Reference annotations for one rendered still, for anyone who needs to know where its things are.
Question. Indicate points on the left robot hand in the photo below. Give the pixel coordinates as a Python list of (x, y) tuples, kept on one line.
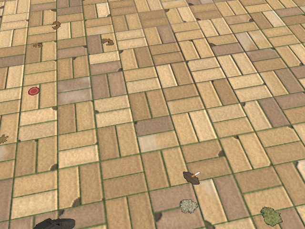
[(55, 224)]

